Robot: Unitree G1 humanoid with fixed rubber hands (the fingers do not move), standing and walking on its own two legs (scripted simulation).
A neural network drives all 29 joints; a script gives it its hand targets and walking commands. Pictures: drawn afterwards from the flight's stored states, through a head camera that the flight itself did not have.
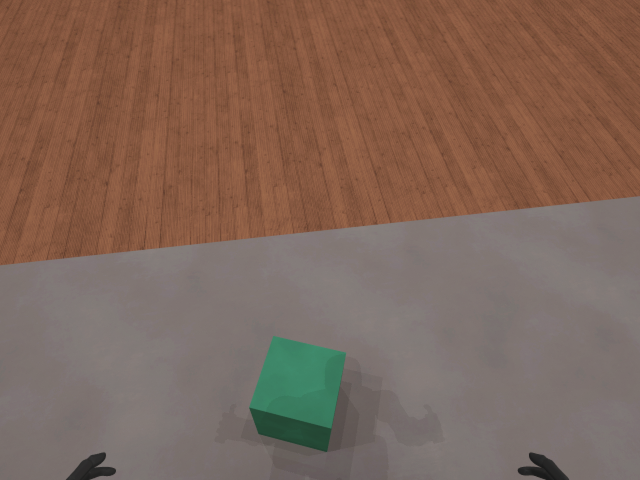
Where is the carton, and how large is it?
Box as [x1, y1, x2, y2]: [249, 336, 345, 451]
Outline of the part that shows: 273,336 249,406 258,433 326,451 345,352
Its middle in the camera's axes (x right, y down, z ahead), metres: -0.05 +0.44 +1.11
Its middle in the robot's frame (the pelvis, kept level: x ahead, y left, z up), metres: +0.43 +0.04 -0.66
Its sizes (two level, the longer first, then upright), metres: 0.210 0.200 0.250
